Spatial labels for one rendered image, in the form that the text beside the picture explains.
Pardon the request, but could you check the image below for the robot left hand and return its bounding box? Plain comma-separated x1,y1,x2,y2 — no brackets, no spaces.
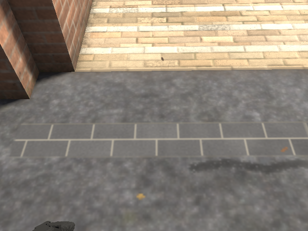
33,220,75,231

